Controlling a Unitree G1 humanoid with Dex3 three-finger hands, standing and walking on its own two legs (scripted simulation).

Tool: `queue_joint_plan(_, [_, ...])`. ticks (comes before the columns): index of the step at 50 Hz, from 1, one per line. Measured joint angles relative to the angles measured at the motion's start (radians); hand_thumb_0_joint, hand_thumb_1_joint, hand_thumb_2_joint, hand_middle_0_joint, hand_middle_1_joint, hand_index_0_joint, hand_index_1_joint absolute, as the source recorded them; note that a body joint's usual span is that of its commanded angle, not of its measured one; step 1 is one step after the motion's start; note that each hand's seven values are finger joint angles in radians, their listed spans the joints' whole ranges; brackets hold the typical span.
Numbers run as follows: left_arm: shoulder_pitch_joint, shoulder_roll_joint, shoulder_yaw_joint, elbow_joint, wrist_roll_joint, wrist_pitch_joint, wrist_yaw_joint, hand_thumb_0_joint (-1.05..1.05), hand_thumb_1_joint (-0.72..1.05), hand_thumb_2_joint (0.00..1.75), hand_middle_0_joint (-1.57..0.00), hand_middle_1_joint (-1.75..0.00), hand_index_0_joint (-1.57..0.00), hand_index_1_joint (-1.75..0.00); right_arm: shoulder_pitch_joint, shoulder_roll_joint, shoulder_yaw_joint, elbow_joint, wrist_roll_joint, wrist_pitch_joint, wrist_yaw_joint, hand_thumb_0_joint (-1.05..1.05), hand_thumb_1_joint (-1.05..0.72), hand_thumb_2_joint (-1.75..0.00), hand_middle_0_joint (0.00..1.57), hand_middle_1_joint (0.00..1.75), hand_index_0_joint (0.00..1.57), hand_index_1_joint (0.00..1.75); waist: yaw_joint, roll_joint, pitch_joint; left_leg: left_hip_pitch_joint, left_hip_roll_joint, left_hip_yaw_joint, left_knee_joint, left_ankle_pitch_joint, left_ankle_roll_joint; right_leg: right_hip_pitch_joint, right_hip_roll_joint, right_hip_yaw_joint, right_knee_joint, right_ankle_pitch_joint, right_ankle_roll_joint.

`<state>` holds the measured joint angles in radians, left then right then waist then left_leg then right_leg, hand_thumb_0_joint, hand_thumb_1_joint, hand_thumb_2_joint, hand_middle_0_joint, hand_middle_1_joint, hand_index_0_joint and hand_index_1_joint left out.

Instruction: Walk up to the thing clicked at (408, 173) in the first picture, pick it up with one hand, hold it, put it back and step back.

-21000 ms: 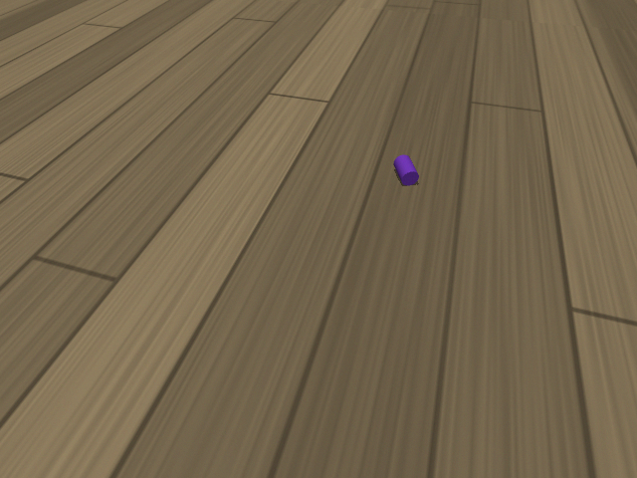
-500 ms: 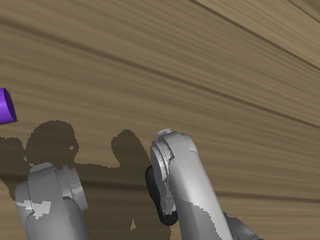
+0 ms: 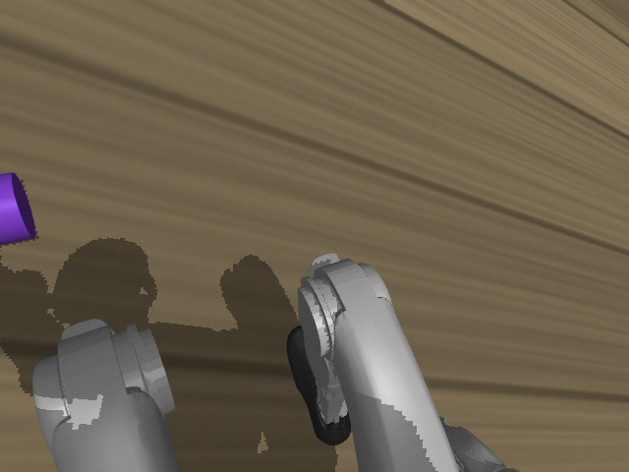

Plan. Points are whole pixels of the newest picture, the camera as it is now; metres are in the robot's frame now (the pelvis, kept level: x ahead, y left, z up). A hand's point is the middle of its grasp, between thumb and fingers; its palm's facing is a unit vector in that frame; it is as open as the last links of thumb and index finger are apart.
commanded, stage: settle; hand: left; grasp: from above
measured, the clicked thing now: out of the picture +0.46 +0.33 -0.25
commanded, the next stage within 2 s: lift in 0.84 s
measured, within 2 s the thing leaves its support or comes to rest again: leaves its support in 0.26 s
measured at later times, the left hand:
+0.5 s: hand out of the picture +0.44 +0.34 -0.15, palm faces -0.42 -0.09 -0.90, open 10.6 cm
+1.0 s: hand out of the picture +0.43 +0.33 -0.09, palm faces -0.45 -0.08 -0.89, open 10.6 cm
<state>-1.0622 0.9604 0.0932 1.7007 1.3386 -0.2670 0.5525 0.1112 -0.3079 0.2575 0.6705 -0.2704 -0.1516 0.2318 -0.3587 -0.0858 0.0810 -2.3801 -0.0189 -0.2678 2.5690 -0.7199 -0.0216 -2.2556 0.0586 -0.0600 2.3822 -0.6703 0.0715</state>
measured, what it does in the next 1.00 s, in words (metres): stands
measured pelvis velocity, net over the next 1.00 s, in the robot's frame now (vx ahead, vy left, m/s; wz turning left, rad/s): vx -0.01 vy -0.01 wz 0.10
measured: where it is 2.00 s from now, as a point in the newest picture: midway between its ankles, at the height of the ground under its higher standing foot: (246, 445)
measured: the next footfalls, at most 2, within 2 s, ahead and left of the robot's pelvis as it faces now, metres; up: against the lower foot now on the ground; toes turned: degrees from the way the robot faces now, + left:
none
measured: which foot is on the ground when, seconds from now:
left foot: down 0.00-1.00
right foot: down 0.00-1.00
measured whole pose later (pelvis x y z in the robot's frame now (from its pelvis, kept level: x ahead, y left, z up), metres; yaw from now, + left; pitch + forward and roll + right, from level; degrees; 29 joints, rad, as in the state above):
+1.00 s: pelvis -0.01 -0.01 +0.05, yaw +6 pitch +34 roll -10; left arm -0.97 0.77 0.06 1.32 1.27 -0.25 0.24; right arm 0.20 -0.30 0.07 0.69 -0.12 -0.01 0.15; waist -0.25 0.03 -0.05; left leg -2.31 -0.02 -0.17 2.36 -0.65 -0.02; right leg -2.21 0.00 0.00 2.25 -0.64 0.07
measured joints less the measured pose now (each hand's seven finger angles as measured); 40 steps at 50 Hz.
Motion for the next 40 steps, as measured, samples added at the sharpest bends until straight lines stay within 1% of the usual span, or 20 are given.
queue_joint_plan(4, [0.005, -0.005, 0.009, -0.019, 0.003, 0.007, -0.018, 0.0, -0.08, 0.44, -0.64, -0.5, -0.66, -0.48, 0.008, -0.001, -0.006, -0.003, 0.003, 0.003, 0.001, 0.0, -0.92, -0.9, 0.2, 0.3, 0.2, 0.3, 0.001, 0.002, -0.003, -0.003, -0.003, 0.001, -0.001, 0.001, -0.001, -0.001, -0.003, -0.001, 0.001, -0.002, -0.006])
queue_joint_plan(7, [0.027, -0.015, 0.035, -0.058, 0.007, 0.011, -0.04, 0.0, -0.08, 0.42, -0.66, -0.47, -0.68, -0.45, 0.015, -0.001, -0.019, -0.004, 0.009, 0.005, 0.001, 0.0, -0.92, -0.9, 0.2, 0.3, 0.2, 0.3, 0.006, 0.01, -0.007, -0.007, -0.004, 0.002, -0.002, 0.001, 0.0, -0.003, -0.006, -0.001, 0.0, -0.005, -0.009])
queue_joint_plan(10, [0.061, -0.035, 0.055, -0.111, 0.009, 0.014, -0.062, 0.0, -0.08, 0.4, -0.68, -0.44, -0.7, -0.43, 0.027, 0.001, -0.04, 0.0, 0.015, 0.011, 0.003, 0.0, -0.92, -0.91, 0.2, 0.3, 0.2, 0.3, 0.016, 0.019, -0.016, -0.009, -0.005, 0.007, -0.008, -0.001, 0.001, -0.005, -0.01, 0.002, -0.002, -0.008, -0.013])
queue_joint_plan(12, [0.094, -0.056, 0.066, -0.168, 0.007, 0.015, -0.081, 0.0, -0.07, 0.38, -0.7, -0.42, -0.72, -0.41, 0.038, 0.001, -0.061, 0.0, 0.025, 0.016, 0.005, 0.0, -0.92, -0.91, 0.2, 0.3, 0.2, 0.3, 0.027, 0.028, -0.024, -0.01, -0.007, 0.011, -0.012, -0.002, 0.001, -0.007, -0.014, 0.004, -0.004, -0.01, -0.017])
queue_joint_plan(15, [0.146, -0.098, 0.066, -0.269, -0.006, 0.015, -0.103, 0.0, -0.06, 0.34, -0.72, -0.38, -0.74, -0.37, 0.058, -0.001, -0.099, 0.001, 0.048, 0.027, 0.007, 0.0, -0.92, -0.91, 0.2, 0.3, 0.2, 0.3, 0.05, 0.045, -0.047, -0.013, -0.01, 0.022, -0.025, -0.002, 0.001, -0.011, -0.023, 0.009, -0.008, -0.014, -0.028])
queue_joint_plan(17, [0.168, -0.128, 0.053, -0.329, -0.015, 0.02, -0.12, 0.0, -0.05, 0.31, -0.74, -0.36, -0.76, -0.35, 0.066, -0.002, -0.126, 0.005, 0.066, 0.036, 0.009, 0.0, -0.92, -0.9, 0.2, 0.3, 0.2, 0.3, 0.067, 0.053, -0.067, -0.011, -0.01, 0.033, -0.038, -0.002, 0.003, -0.012, -0.029, 0.017, -0.012, -0.015, -0.025])
queue_joint_plan(19, [0.17, -0.154, 0.036, -0.353, -0.026, 0.026, -0.132, 0.0, -0.04, 0.28, -0.75, -0.33, -0.77, -0.32, 0.065, -0.003, -0.147, 0.015, 0.08, 0.044, 0.011, 0.0, -0.92, -0.9, 0.21, 0.3, 0.2, 0.3, 0.082, 0.06, -0.088, -0.007, -0.009, 0.045, -0.053, -0.001, 0.005, -0.01, -0.033, 0.026, -0.019, -0.018, -0.019])
queue_joint_plan(23, [0.145, -0.176, 0.017, -0.347, -0.033, 0.043, -0.169, 0.0, -0.03, 0.24, -0.78, -0.3, -0.8, -0.29, 0.044, -0.005, -0.173, 0.017, 0.1, 0.061, 0.007, 0.0, -0.91, -0.9, 0.2, 0.3, 0.2, 0.3, 0.097, 0.076, -0.116, 0.007, -0.007, 0.063, -0.086, 0.007, 0.008, 0.001, -0.041, 0.038, -0.041, -0.02, -0.013])
queue_joint_plan(25, [0.127, -0.181, -0.003, -0.339, -0.044, 0.056, -0.194, 0.0, -0.03, 0.23, -0.79, -0.29, -0.81, -0.28, 0.035, -0.005, -0.182, 0.01, 0.108, 0.067, 0.003, 0.0, -0.91, -0.9, 0.2, 0.3, 0.2, 0.3, 0.101, 0.083, -0.122, 0.017, -0.005, 0.071, -0.103, 0.015, 0.009, 0.008, -0.043, 0.043, -0.054, -0.017, -0.012])
queue_joint_plan(28, [0.11, -0.187, -0.01, -0.336, -0.057, 0.058, -0.229, 0.0, -0.04, 0.23, -0.81, -0.27, -0.82, -0.26, 0.025, -0.006, -0.187, 0.001, 0.119, 0.074, -0.005, 0.0, -0.91, -0.9, 0.2, 0.3, 0.2, 0.3, 0.107, 0.09, -0.126, 0.033, -0.003, 0.08, -0.13, 0.025, 0.01, 0.019, -0.046, 0.048, -0.074, -0.008, -0.01])
queue_joint_plan(31, [0.095, -0.19, -0.03, -0.332, -0.071, 0.056, -0.266, 0.0, -0.05, 0.24, -0.82, -0.26, -0.84, -0.25, 0.024, -0.006, -0.188, -0.006, 0.128, 0.086, -0.017, 0.0, -0.92, -0.9, 0.2, 0.3, 0.2, 0.3, 0.11, 0.094, -0.128, 0.049, 0.0, 0.087, -0.152, 0.034, 0.01, 0.03, -0.047, 0.053, -0.091, 0.0, -0.007])
queue_joint_plan(34, [0.091, -0.192, -0.039, -0.341, -0.074, 0.041, -0.297, 0.0, -0.06, 0.24, -0.83, -0.25, -0.85, -0.25, 0.031, -0.006, -0.185, -0.008, 0.136, 0.098, -0.032, 0.0, -0.92, -0.91, 0.2, 0.3, 0.2, 0.3, 0.113, 0.098, -0.13, 0.059, 0.001, 0.091, -0.17, 0.042, 0.008, 0.037, -0.049, 0.054, -0.104, 0.007, -0.01])
queue_joint_plan(40, [0.089, -0.194, -0.04, -0.357, -0.07, 0.014, -0.313, 0.0, -0.07, 0.26, -0.84, -0.25, -0.85, -0.25, 0.056, -0.003, -0.183, 0.0, 0.144, 0.119, -0.057, 0.0, -0.92, -0.91, 0.2, 0.3, 0.2, 0.3, 0.115, 0.1, -0.13, 0.072, 0.001, 0.095, -0.191, 0.053, 0.004, 0.045, -0.051, 0.056, -0.118, 0.017, -0.008])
